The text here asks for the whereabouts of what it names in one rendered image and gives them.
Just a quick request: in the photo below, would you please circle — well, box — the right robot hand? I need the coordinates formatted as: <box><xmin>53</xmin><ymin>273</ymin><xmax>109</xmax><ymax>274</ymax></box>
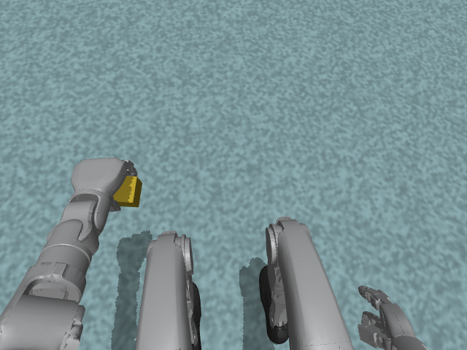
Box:
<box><xmin>358</xmin><ymin>286</ymin><xmax>416</xmax><ymax>350</ymax></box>

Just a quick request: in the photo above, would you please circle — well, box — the left robot arm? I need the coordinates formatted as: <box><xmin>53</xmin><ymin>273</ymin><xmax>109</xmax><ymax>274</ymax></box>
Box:
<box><xmin>0</xmin><ymin>189</ymin><xmax>111</xmax><ymax>350</ymax></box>

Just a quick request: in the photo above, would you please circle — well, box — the left robot hand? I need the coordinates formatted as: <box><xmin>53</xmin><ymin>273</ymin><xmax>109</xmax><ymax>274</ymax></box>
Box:
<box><xmin>71</xmin><ymin>157</ymin><xmax>137</xmax><ymax>211</ymax></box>

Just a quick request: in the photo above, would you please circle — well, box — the small box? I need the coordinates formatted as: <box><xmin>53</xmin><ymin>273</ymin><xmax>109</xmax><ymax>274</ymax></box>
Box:
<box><xmin>113</xmin><ymin>176</ymin><xmax>142</xmax><ymax>207</ymax></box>

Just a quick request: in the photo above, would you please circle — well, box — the right robot foot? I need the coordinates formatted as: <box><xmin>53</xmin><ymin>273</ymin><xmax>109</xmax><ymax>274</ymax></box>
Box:
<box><xmin>259</xmin><ymin>266</ymin><xmax>289</xmax><ymax>344</ymax></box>

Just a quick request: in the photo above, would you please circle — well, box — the right robot arm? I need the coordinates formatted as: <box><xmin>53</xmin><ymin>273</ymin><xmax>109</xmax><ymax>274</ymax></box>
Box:
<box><xmin>390</xmin><ymin>335</ymin><xmax>428</xmax><ymax>350</ymax></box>

